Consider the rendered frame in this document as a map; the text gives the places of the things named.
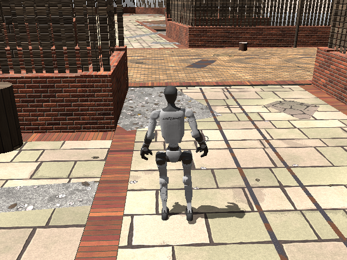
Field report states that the left robot upper arm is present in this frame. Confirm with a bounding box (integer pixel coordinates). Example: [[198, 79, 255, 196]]
[[147, 110, 160, 140]]

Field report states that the robot left forearm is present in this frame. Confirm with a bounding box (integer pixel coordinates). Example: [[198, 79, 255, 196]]
[[142, 132, 152, 151]]

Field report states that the robot right hand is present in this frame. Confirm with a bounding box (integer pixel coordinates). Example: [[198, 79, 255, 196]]
[[196, 146, 208, 157]]

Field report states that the robot right thigh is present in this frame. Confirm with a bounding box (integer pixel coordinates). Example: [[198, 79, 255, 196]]
[[181, 151, 192, 185]]

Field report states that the robot left hand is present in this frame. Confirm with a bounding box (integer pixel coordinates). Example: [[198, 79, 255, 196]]
[[140, 148, 152, 160]]

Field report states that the right robot upper arm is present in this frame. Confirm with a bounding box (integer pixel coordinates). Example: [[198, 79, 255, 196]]
[[183, 108, 200, 138]]

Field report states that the robot right forearm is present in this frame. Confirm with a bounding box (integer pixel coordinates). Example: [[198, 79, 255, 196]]
[[195, 129, 207, 148]]

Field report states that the left robot shin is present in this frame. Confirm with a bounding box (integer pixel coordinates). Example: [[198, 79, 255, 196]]
[[159, 177, 168, 213]]

